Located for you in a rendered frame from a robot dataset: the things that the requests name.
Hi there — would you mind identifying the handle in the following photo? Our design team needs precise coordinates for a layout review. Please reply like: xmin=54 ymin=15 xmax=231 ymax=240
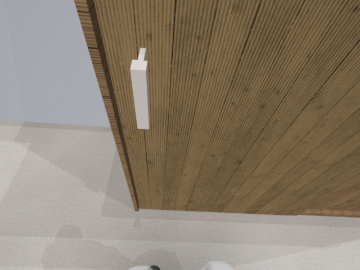
xmin=130 ymin=48 xmax=150 ymax=129

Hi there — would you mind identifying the wardrobe door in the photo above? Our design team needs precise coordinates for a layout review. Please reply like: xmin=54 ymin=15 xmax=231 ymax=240
xmin=94 ymin=0 xmax=360 ymax=216
xmin=310 ymin=182 xmax=360 ymax=212

